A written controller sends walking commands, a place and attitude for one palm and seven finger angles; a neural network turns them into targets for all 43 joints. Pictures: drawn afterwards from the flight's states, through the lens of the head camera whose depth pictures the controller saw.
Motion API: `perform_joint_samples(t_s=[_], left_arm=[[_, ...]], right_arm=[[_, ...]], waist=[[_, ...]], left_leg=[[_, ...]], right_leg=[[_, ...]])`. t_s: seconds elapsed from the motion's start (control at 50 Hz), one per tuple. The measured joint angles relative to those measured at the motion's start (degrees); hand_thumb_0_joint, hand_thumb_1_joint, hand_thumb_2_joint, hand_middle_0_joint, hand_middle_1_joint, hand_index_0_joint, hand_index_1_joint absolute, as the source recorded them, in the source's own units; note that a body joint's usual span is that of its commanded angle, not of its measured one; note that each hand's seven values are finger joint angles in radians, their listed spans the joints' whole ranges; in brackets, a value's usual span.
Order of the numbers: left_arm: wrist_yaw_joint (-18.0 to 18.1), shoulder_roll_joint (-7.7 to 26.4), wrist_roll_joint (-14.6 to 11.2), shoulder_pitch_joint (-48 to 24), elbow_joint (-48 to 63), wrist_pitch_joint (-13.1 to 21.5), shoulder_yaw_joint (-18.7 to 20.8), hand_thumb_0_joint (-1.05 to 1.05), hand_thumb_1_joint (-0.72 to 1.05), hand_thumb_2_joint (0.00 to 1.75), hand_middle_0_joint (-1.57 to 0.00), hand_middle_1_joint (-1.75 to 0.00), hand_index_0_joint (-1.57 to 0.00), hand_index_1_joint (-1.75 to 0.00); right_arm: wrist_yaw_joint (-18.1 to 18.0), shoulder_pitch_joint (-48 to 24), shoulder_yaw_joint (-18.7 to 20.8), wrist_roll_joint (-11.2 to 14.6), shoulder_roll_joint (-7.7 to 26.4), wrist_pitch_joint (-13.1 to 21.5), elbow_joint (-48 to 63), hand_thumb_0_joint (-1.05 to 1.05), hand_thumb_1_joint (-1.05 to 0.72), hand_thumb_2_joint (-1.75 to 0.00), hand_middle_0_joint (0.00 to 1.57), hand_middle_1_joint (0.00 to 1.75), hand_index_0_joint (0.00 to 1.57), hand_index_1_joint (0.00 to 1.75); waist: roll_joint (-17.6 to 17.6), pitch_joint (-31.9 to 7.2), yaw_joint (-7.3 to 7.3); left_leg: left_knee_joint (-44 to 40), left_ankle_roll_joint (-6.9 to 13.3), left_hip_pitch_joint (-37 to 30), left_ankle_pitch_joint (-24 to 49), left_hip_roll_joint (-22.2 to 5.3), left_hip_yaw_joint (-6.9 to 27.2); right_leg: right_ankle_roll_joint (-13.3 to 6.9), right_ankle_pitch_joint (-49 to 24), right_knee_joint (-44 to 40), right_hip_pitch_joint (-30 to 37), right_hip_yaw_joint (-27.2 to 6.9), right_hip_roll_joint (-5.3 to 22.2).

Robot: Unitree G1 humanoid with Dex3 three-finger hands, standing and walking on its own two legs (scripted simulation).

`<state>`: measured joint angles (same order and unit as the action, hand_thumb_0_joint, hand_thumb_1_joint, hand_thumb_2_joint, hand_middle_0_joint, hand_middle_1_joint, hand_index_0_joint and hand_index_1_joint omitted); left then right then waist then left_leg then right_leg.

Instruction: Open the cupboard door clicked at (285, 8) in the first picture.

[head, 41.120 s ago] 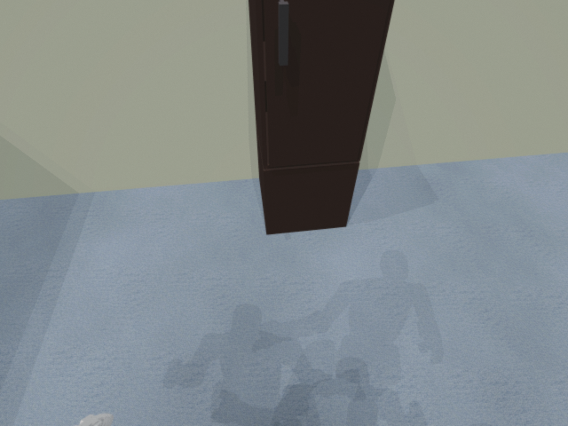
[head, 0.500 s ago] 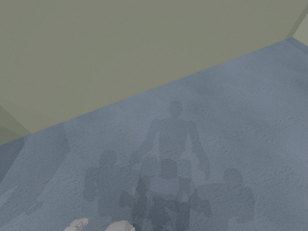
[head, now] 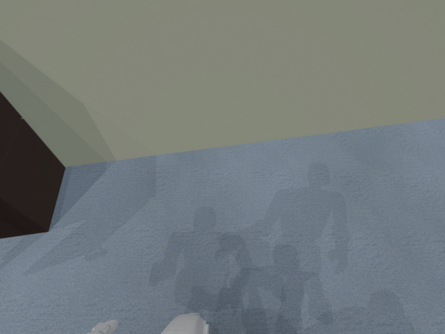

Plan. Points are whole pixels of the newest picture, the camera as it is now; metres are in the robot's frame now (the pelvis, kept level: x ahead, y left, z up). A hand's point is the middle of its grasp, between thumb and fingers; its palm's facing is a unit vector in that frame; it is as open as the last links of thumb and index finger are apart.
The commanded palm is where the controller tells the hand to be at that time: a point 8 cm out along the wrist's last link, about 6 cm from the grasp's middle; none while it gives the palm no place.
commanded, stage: turn to face it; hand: left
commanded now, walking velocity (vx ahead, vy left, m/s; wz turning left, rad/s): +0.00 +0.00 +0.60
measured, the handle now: out of the picture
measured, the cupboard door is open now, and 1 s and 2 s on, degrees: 43 43 43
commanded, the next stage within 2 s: take the last steps up to it in 1.40 s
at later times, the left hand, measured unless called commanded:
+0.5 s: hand out of the picture +0.06 +0.24 -0.15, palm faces +0.32 -0.91 -0.27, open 7.4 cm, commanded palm none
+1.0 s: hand out of the picture -0.03 +0.22 -0.18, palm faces +0.60 -0.76 -0.24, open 7.4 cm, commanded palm none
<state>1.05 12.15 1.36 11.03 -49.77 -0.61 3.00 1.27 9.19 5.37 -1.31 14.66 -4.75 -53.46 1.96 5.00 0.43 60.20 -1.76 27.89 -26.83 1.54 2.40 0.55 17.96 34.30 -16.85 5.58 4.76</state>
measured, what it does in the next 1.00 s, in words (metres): steps on the spot, turning left: left foot, then right foot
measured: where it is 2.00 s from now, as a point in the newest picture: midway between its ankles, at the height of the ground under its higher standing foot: outside the picture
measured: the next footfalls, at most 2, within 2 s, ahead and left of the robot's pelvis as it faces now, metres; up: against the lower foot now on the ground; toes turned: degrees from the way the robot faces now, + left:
left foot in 0.22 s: +0.04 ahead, +0.13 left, +0.00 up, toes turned +13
right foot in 0.56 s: +0.11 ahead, -0.12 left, +0.00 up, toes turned +17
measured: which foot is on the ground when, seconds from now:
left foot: up 0.00-0.20, down 0.22-0.56, up 0.58-0.86, down 0.88-1.00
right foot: down 0.00-0.22, up 0.24-0.54, down 0.56-0.86, up 0.88-1.00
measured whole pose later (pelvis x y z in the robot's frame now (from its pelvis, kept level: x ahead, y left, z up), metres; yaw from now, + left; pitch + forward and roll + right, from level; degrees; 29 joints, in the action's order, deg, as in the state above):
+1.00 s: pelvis +0.04 +0.01 +0.00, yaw +36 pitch +1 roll +0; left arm 0.8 14.4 0.8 10.8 -53.1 -3.7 4.1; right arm 0.4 7.6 3.2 -1.5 12.3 -1.2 -51.4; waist -2.9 5.9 0.1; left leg 34.6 1.4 18.4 -17.1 0.5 -1.5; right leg 4.6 28.3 62.5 -26.5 2.8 6.7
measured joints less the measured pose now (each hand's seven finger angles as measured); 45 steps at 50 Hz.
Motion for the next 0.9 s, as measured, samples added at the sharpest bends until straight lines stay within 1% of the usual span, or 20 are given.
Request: perform_joint_samples(t_s=[0.06,0.16,0.2,0.22,0.24,0.28,0.32,0.36,0.44,0.5,0.54,0.56,0.6,0.66,0.7,0.8,0.84,0.86,0.88,0.9], left_arm=[[0.2,-0.7,0.1,0.9,-0.6,-0.2,-0.4,0.00,0.91,0.90,-0.20,-0.30,-0.20,-0.30],[-0.3,-0.9,0.3,1.5,-0.9,0.3,-0.7,0.00,0.91,0.90,-0.20,-0.30,-0.20,-0.30],[-0.5,-0.6,0.1,2.0,-1.0,0.3,-0.6,0.00,0.90,0.90,-0.20,-0.30,-0.21,-0.30],[-0.7,-0.6,-0.2,2.6,-0.8,0.0,-0.4,0.00,0.90,0.90,-0.20,-0.30,-0.21,-0.30],[-0.7,-0.1,-0.4,2.4,-1.1,-0.5,-0.2,0.00,0.90,0.90,-0.20,-0.30,-0.21,-0.30],[-0.4,1.0,-0.4,1.6,-2.0,-2.0,0.4,0.00,0.90,0.90,-0.20,-0.30,-0.20,-0.30],[-0.4,1.6,-0.4,0.7,-2.8,-2.8,0.8,0.00,0.91,0.90,-0.20,-0.30,-0.20,-0.30],[-0.5,1.9,-0.4,-0.2,-2.9,-2.9,1.2,0.00,0.91,0.90,-0.20,-0.30,-0.20,-0.30],[-0.7,2.0,-0.6,-1.6,-1.6,-2.4,1.3,0.00,0.91,0.90,-0.20,-0.30,-0.20,-0.30],[-0.7,1.8,-0.7,-2.5,-0.5,-1.9,1.2,0.00,0.91,0.90,-0.19,-0.30,-0.20,-0.30],[-0.7,1.7,-0.8,-2.5,0.3,-1.1,1.0,0.00,0.91,0.90,-0.19,-0.30,-0.20,-0.30],[-0.6,1.9,-0.6,-2.2,0.9,-0.5,0.9,0.00,0.91,0.90,-0.20,-0.30,-0.20,-0.30],[-0.2,0.8,-0.1,-2.4,0.9,0.2,0.5,0.00,0.91,0.90,-0.20,-0.30,-0.20,-0.30],[0.2,-0.6,-0.1,-1.6,0.8,0.1,-0.1,0.00,0.91,0.90,-0.20,-0.30,-0.20,-0.30],[0.3,-1.0,0.1,-0.9,0.4,-0.1,-0.4,0.00,0.91,0.90,-0.20,-0.30,-0.20,-0.30],[-0.2,-1.1,0.3,0.3,-0.5,0.3,-0.7,0.00,0.91,0.90,-0.20,-0.30,-0.20,-0.30],[-0.4,-0.8,0.1,0.9,-0.8,0.3,-0.6,0.00,0.90,0.90,-0.20,-0.30,-0.20,-0.30],[-0.6,-0.5,-0.1,1.5,-0.8,0.2,-0.4,0.00,0.90,0.90,-0.20,-0.30,-0.21,-0.30],[-0.7,-0.3,-0.4,2.0,-0.8,-0.1,-0.2,0.00,0.90,0.90,-0.20,-0.30,-0.21,-0.30],[-0.7,0.3,-0.5,1.9,-1.2,-0.8,0.0,0.00,0.90,0.90,-0.20,-0.30,-0.21,-0.30]], right_arm=[[0.4,-0.7,-0.1,0.2,-0.3,0.0,0.0,0.01,-0.91,-0.90,0.20,0.30,0.20,0.30],[0.8,-1.9,-0.9,0.6,-1.1,0.6,0.7,0.01,-0.91,-0.90,0.20,0.30,0.19,0.30],[0.9,-2.4,-1.3,0.6,-1.2,1.2,1.2,0.01,-0.91,-0.90,0.20,0.30,0.19,0.30],[1.0,-2.3,-1.4,0.4,-0.9,1.7,1.9,0.01,-0.91,-0.90,0.20,0.30,0.19,0.30],[0.8,-2.6,-1.4,0.3,-1.1,2.2,2.1,0.01,-0.91,-0.90,0.20,0.30,0.19,0.30],[0.4,-2.9,-1.7,0.0,-1.8,2.9,2.3,0.01,-0.91,-0.90,0.20,0.30,0.19,0.30],[-0.4,-2.3,-1.9,-0.2,-2.2,3.3,2.6,0.01,-0.91,-0.90,0.20,0.30,0.20,0.30],[-0.9,-1.6,-2.2,-0.3,-2.5,3.4,2.4,0.00,-0.91,-0.90,0.20,0.30,0.20,0.30],[-1.1,-0.3,-2.3,-0.5,-2.5,3.0,1.7,0.00,-0.91,-0.90,0.20,0.30,0.20,0.30],[-1.0,0.6,-2.0,-0.6,-2.3,2.3,1.1,0.01,-0.91,-0.90,0.20,0.30,0.20,0.30],[-0.9,1.3,-1.6,-0.4,-2.1,1.8,0.8,0.01,-0.91,-0.90,0.20,0.30,0.20,0.30],[-0.8,1.8,-1.4,-0.1,-2.1,1.5,0.9,0.01,-0.91,-0.90,0.20,0.30,0.20,0.30],[-0.5,1.5,-0.7,0.1,-1.1,0.9,0.4,0.01,-0.91,-0.90,0.20,0.30,0.20,0.30],[0.0,0.8,0.0,0.0,-0.1,0.0,-0.4,0.01,-0.91,-0.90,0.20,0.30,0.20,0.30],[0.3,0.4,0.0,0.1,-0.2,-0.2,-0.4,0.01,-0.91,-0.90,0.20,0.30,0.20,0.30],[0.7,-0.7,-0.8,0.5,-1.0,0.4,0.0,0.01,-0.91,-0.90,0.20,0.30,0.19,0.30],[0.8,-1.3,-1.2,0.5,-1.2,0.9,0.4,0.01,-0.91,-0.90,0.20,0.30,0.19,0.30],[0.9,-1.5,-1.4,0.5,-1.1,1.3,0.8,0.01,-0.91,-0.90,0.20,0.30,0.19,0.30],[0.9,-1.6,-1.4,0.3,-0.9,1.9,1.3,0.01,-0.91,-0.90,0.20,0.30,0.19,0.30],[0.7,-2.0,-1.4,0.2,-1.1,2.4,1.5,0.01,-0.91,-0.90,0.20,0.30,0.19,0.30]], waist=[[-1.4,0.2,0.51],[-4.1,1.2,-0.09],[-4.6,1.3,-0.38],[-4.0,0.7,-0.41],[-4.5,0.7,-0.35],[-5.3,0.9,-0.59],[-5.0,0.5,-0.50],[-4.5,0.3,-0.49],[-2.8,0.1,-0.29],[-1.4,-0.2,0.28],[-0.8,-0.5,0.49],[-1.2,-1.1,0.39],[0.0,-0.4,0.44],[0.5,0.3,0.78],[-0.4,0.5,1.13],[-3.4,1.2,0.61],[-4.2,1.5,0.21],[-4.4,1.2,0.09],[-4.2,0.8,0.13],[-4.8,1.0,-0.04]], left_leg=[[2.1,-1.0,0.3,0.6,-1.3,-3.2],[-14.3,-1.1,-5.6,1.1,-2.1,-7.0],[-23.0,-0.5,-8.9,6.0,-1.8,-7.8],[-26.9,0.9,-10.2,11.3,-2.4,-7.0],[-25.7,2.2,-9.2,12.2,-1.9,-6.5],[-23.2,3.5,-8.1,9.6,-1.4,-5.8],[-24.2,3.6,-8.4,8.9,-1.2,-4.5],[-26.6,3.0,-9.3,10.3,-1.0,-3.3],[-29.7,2.7,-10.6,12.3,-0.9,-0.7],[-29.7,1.9,-10.3,12.4,-0.7,1.6],[-28.0,1.1,-9.4,11.7,-0.2,3.1],[-26.2,1.0,-8.2,10.6,0.5,3.2],[-15.6,0.6,-4.5,2.2,0.8,3.0],[1.0,-0.1,0.2,0.3,0.3,-0.1],[3.3,-0.8,0.7,0.9,-0.8,-2.4],[-12.0,-1.2,-4.7,0.6,-2.0,-6.4],[-20.0,-0.7,-7.7,3.9,-1.8,-7.3],[-24.6,-0.1,-9.5,8.1,-1.8,-7.6],[-26.3,2.6,-9.7,12.2,-1.9,-7.0],[-24.5,4.0,-8.8,11.7,-1.4,-6.7]], right_leg=[[0.2,-0.7,-2.9,2.2,1.9,1.5],[1.2,0.2,-2.8,3.6,5.4,4.3],[2.0,1.9,0.0,3.0,6.8,5.3],[2.4,3.2,3.0,1.6,7.5,5.3],[3.2,7.6,8.0,-0.5,6.2,5.6],[3.6,13.1,19.2,-5.1,1.5,3.9],[3.9,11.9,26.2,-8.6,-1.2,2.2],[4.0,9.4,28.2,-10.5,-2.7,1.1],[3.9,7.7,21.3,-9.7,-3.9,-0.3],[3.5,6.3,12.3,-6.5,-4.1,-1.7],[3.0,2.2,3.4,-2.6,-3.7,-2.5],[1.6,-0.5,-1.3,-0.9,-3.7,-2.0],[-0.2,-0.9,0.2,-0.9,-2.1,-1.6],[-0.1,0.4,-0.8,1.2,0.1,-0.3],[0.2,0.0,-2.6,2.6,1.4,0.8],[1.1,0.6,-3.1,4.4,4.7,3.8],[1.8,2.2,-1.0,4.2,6.1,4.8],[2.2,3.4,1.1,3.6,6.7,5.3],[2.8,4.9,5.0,1.8,6.8,5.6],[3.3,8.8,10.5,-0.5,4.8,5.7]])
